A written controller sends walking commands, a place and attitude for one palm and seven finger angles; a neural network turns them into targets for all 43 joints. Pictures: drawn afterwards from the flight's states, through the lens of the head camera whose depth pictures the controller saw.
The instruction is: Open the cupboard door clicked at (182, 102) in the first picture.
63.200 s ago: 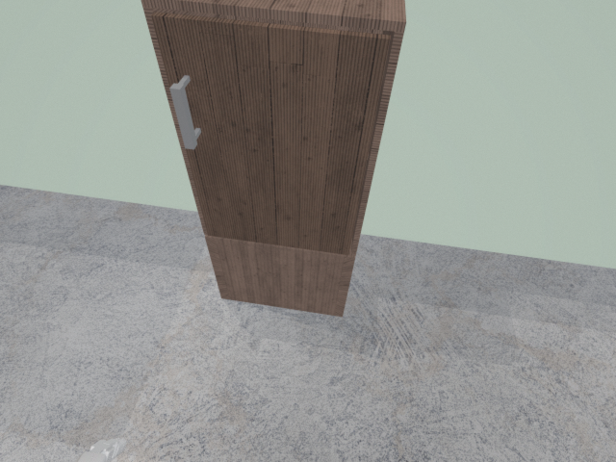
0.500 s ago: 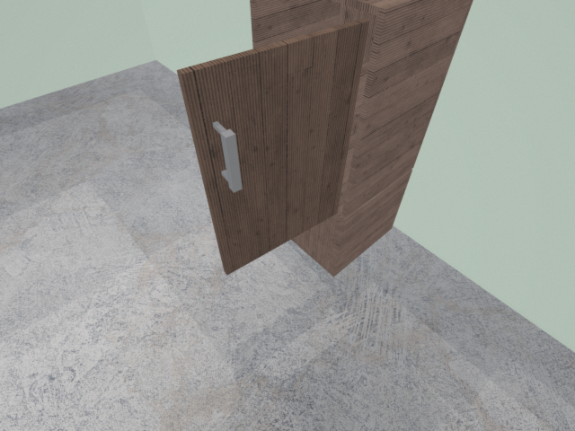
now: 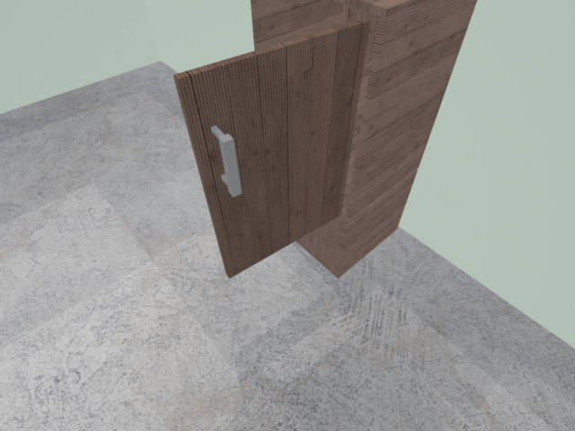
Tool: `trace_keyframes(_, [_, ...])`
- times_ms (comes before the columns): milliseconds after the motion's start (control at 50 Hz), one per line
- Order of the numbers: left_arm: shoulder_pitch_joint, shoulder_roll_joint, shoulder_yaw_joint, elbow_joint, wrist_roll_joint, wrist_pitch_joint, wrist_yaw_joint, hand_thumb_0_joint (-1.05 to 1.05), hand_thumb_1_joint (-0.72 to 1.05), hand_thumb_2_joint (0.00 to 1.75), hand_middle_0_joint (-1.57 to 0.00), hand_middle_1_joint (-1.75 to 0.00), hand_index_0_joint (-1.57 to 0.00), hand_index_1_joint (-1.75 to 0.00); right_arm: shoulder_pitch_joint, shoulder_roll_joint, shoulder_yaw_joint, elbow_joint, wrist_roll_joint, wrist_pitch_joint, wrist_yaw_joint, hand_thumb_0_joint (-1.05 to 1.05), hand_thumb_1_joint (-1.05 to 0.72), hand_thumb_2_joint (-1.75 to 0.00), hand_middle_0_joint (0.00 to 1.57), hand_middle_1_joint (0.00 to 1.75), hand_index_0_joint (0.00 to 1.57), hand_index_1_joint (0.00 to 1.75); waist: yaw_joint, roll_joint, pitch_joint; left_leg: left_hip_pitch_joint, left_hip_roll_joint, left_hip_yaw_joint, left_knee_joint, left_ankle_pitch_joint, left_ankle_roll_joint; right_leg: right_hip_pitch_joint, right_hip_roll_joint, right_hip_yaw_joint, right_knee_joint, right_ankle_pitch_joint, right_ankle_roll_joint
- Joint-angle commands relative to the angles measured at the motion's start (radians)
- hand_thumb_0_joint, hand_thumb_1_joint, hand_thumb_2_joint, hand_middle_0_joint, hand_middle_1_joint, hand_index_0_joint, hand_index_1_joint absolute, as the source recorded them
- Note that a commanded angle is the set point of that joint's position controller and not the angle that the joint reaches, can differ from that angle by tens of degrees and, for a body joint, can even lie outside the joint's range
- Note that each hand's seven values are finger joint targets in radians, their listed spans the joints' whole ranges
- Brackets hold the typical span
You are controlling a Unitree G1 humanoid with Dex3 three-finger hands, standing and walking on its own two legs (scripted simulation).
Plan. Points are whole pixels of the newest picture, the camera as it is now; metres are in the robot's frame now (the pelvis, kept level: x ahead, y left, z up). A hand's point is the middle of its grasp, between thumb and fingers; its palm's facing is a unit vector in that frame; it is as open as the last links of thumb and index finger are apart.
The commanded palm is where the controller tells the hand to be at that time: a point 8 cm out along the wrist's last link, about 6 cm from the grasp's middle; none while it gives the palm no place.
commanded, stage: look to check the result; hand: left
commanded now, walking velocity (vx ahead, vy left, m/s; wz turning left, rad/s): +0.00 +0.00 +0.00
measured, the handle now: (225, 161) +0.57 +0.16 +0.05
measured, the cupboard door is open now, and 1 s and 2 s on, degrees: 84 84 84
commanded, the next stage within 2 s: stand and wait in 0.22 s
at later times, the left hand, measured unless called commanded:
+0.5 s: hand out of the picture +0.00 +0.16 -0.18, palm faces +0.05 -0.98 -0.20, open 7.4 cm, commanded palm none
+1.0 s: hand out of the picture +0.01 +0.18 -0.17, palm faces +0.03 -0.98 -0.20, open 7.4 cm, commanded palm none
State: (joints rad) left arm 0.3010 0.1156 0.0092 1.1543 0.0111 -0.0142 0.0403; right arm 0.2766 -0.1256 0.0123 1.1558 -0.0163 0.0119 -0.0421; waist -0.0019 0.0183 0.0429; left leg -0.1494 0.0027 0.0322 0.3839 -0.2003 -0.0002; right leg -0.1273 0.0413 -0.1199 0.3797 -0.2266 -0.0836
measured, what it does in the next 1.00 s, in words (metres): stands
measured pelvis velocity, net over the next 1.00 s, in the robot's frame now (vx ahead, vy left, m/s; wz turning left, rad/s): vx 0.02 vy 0.00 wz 0.00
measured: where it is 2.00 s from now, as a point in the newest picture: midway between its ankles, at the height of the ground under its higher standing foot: outside the picture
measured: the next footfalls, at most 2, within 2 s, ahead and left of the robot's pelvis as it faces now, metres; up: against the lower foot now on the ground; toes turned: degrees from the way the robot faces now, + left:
none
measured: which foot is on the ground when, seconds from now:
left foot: down 0.00-1.00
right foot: down 0.00-1.00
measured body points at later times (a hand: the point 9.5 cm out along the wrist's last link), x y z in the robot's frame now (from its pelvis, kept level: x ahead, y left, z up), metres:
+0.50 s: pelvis +0.01 -0.01 +0.00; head +0.02 -0.02 +0.45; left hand +0.00 +0.21 -0.16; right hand -0.01 -0.22 -0.17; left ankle +0.01 +0.12 -0.74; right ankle -0.01 -0.06 -0.74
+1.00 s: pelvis +0.02 +0.00 +0.00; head +0.03 +0.00 +0.45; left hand +0.01 +0.23 -0.16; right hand +0.01 -0.21 -0.16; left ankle +0.01 +0.12 -0.74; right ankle -0.01 -0.06 -0.74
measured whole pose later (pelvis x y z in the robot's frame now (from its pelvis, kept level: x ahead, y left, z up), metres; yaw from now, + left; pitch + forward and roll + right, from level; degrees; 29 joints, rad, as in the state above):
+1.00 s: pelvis +0.02 +0.00 +0.00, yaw +0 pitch -2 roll +0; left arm 0.28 0.14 0.01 1.15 0.01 -0.02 0.04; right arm 0.27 -0.15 0.01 1.16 -0.01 0.01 -0.05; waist 0.00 0.01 0.05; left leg -0.12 0.00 0.04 0.36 -0.21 0.00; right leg -0.09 0.04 -0.11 0.34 -0.23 -0.08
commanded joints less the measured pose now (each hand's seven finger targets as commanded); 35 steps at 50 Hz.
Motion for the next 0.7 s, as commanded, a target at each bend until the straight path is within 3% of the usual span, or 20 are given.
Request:
trace_keyframes(0, [0.074, 0.109, 0.014, -0.015, -0.005, -0.014, 0.004, 0.0, 0.9, 0.9, -0.2, -0.3, -0.2, -0.3, 0.079, -0.083, -0.008, -0.011, -0.004, -0.011, -0.001, 0.0, -0.9, -0.9, 0.2, 0.3, 0.2, 0.3, -0.004, -0.03, 0.045, -0.033, 0.086, -0.074, -0.046, 0.089, 0.028, -0.039, -0.165, 0.16, -0.111, 0.075, 0.045])
trace_keyframes(280, [0.072, 0.123, 0.019, -0.018, -0.006, -0.013, 0.007, 0.0, 0.9, 0.9, -0.2, -0.3, -0.2, -0.3, 0.076, -0.092, -0.009, -0.011, -0.002, -0.008, -0.005, 0.0, -0.9, -0.9, 0.2, 0.3, 0.2, 0.3, 0.002, -0.025, 0.045, -0.032, 0.081, -0.061, -0.032, 0.093, 0.024, -0.015, -0.17, 0.162, -0.118, 0.144, 0.071])
trace_keyframes(420, [0.071, 0.123, 0.02, -0.02, -0.007, -0.014, 0.009, 0.0, 0.9, 0.9, -0.2, -0.3, -0.2, -0.3, 0.088, -0.09, -0.011, -0.009, -0.002, -0.009, -0.008, 0.0, -0.9, -0.9, 0.2, 0.3, 0.2, 0.3, -0.002, -0.026, 0.018, -0.034, 0.082, -0.055, -0.028, 0.107, 0.022, 0.028, -0.174, 0.157, -0.103, 0.241, 0.083])
trace_keyframes(560, [0.07, 0.127, 0.019, -0.022, -0.008, -0.013, 0.008, 0.0, 0.9, 0.9, -0.2, -0.3, -0.2, -0.3, 0.082, -0.093, -0.012, -0.011, -0.002, -0.01, -0.008, 0.0, -0.9, -0.9, 0.2, 0.3, 0.2, 0.3, 0.0, -0.034, 0.042, -0.032, 0.083, -0.06, -0.036, 0.114, 0.023, 0.02, -0.17, 0.154, -0.104, 0.247, 0.084])
trace_keyframes(680, [0.06, 0.129, 0.018, -0.024, -0.007, -0.014, 0.004, 0.0, 0.9, 0.9, -0.2, -0.3, -0.2, -0.3, 0.073, -0.106, -0.012, -0.016, -0.002, -0.013, -0.007, 0.0, -0.9, -0.9, 0.2, 0.3, 0.2, 0.3, 0.001, -0.005, 0.048, -0.018, 0.092, -0.072, -0.051, 0.114, 0.026, -0.002, -0.159, 0.156, -0.115, 0.152, 0.062])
